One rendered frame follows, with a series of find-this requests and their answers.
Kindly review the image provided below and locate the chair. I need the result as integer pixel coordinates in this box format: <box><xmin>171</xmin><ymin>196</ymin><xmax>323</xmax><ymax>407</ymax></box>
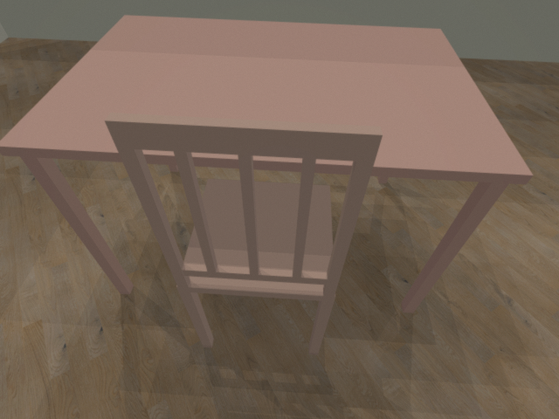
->
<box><xmin>105</xmin><ymin>113</ymin><xmax>383</xmax><ymax>355</ymax></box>

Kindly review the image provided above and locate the table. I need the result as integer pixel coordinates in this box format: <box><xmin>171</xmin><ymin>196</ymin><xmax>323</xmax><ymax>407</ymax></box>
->
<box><xmin>0</xmin><ymin>15</ymin><xmax>533</xmax><ymax>313</ymax></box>

